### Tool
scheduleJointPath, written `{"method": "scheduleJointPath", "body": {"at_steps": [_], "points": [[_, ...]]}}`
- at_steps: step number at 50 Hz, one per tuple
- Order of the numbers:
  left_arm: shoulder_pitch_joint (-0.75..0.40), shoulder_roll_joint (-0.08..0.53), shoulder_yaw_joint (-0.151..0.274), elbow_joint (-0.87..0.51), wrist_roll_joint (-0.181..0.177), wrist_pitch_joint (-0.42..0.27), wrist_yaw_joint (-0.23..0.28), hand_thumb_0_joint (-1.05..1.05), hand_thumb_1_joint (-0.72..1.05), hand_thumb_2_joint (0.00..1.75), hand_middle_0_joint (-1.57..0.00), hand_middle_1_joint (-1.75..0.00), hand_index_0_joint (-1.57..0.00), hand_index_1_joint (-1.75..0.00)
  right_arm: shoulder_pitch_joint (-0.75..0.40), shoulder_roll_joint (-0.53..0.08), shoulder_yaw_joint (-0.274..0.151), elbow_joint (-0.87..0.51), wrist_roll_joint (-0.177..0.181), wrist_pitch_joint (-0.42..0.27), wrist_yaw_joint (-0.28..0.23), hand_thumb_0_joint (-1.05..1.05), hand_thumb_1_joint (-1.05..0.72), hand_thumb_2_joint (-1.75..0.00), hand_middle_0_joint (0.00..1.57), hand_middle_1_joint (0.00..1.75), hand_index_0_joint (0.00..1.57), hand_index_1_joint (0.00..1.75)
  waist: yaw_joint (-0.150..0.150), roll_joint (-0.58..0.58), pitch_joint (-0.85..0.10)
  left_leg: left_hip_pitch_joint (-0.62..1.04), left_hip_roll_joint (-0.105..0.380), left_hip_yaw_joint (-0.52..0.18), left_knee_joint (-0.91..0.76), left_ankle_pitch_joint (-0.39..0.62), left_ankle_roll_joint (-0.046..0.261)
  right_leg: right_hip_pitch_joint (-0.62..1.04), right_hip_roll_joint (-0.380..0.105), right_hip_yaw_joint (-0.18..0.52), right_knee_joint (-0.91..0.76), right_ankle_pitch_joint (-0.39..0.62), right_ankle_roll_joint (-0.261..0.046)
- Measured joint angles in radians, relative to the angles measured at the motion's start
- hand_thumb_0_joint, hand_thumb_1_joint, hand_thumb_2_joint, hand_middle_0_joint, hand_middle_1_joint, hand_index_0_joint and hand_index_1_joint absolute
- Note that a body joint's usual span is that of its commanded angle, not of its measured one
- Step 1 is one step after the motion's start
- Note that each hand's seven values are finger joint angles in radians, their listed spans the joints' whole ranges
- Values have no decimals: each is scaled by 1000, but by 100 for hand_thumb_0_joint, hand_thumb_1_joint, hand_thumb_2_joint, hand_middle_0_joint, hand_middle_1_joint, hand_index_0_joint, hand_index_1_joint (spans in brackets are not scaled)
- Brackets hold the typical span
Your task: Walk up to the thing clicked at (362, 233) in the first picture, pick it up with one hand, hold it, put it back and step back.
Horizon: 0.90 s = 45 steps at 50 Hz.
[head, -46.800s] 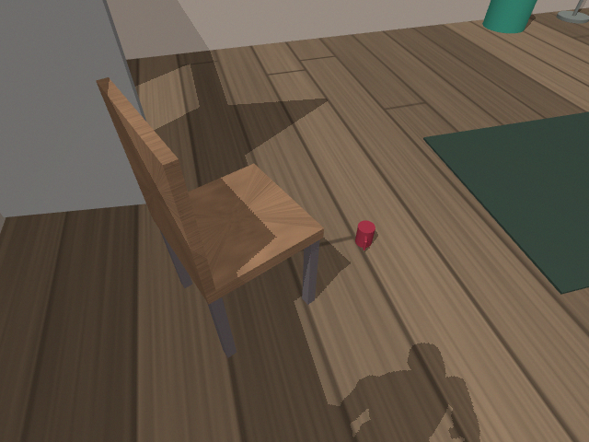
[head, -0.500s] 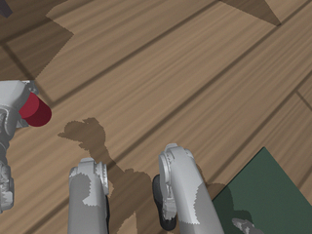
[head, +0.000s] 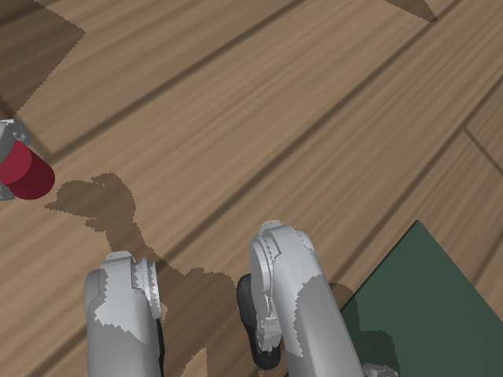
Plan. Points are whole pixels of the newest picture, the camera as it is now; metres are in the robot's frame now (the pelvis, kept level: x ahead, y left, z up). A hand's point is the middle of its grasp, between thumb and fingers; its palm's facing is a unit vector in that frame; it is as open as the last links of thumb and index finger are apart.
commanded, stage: lower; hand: left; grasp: from above
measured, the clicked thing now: (6, 173) +0.47 +0.31 -0.22
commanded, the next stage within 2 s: rest in 0.40 s
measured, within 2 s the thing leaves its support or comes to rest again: rests again in 0.84 s
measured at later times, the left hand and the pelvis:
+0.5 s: hand (12, 179) +0.46 +0.31 -0.23, palm faces -0.47 -0.07 -0.88, open 9.9 cm; pelvis +0.00 +0.00 -0.03, yaw -2 degrees
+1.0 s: hand (21, 177) +0.48 +0.31 -0.26, palm faces -0.46 -0.08 -0.88, open 9.9 cm; pelvis +0.00 +0.00 -0.05, yaw -4 degrees
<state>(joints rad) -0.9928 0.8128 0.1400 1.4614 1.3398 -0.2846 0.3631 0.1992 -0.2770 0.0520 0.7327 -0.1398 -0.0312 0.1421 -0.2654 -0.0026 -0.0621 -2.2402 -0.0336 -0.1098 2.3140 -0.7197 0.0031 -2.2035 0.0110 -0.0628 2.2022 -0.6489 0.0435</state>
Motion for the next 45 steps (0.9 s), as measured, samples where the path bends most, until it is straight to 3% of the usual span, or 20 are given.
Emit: {"method": "scheduleJointPath", "body": {"at_steps": [15, 23, 31, 38, 45], "points": [[-22, 51, -14, 43, -7, -10, -6, 0, 4, 42, -96, -53, -71, -52, -23, -22, 42, -23, -7, -5, 6, 0, -92, -90, 21, 30, 20, 30, -19, -18, 45, -33, -2, -18, 55, -7, 1, -25, 3, -16, 39, -1, 5], [1, 78, 15, 29, 14, -39, 34, 0, 4, 43, -96, -52, -71, -52, -31, -19, 53, -24, -20, -8, 12, 0, -92, -90, 21, 30, 20, 30, -31, -44, 74, -62, 0, -30, 109, -10, 1, -50, 8, -26, 81, 3, 7], [-6, 91, 17, 55, 25, -17, 77, -1, 4, 42, -97, -52, -71, -52, -44, -13, 64, -20, -28, -19, 14, 0, -91, -90, 21, 30, 20, 30, -42, -47, 81, -91, 0, -32, 143, -8, 9, -74, 12, -28, 107, 7, 11], [-44, 114, 0, 117, 16, 6, 80, -1, 5, 42, -96, -52, -71, -52, -48, -16, 93, -28, -30, -40, 17, 0, -90, -89, 21, 30, 20, 30, -56, -46, 100, -104, 1, -39, 163, -10, 13, -82, 15, -34, 119, 9, 14], [-45, 149, 21, 111, 14, -10, 80, -1, 5, 41, -95, -52, -70, -53, -44, -26, 117, -47, -38, -50, 18, 0, -90, -89, 21, 30, 20, 30, -69, -62, 135, -109, 0, -56, 183, -10, 10, -82, 18, -49, 127, 14, 17]]}}
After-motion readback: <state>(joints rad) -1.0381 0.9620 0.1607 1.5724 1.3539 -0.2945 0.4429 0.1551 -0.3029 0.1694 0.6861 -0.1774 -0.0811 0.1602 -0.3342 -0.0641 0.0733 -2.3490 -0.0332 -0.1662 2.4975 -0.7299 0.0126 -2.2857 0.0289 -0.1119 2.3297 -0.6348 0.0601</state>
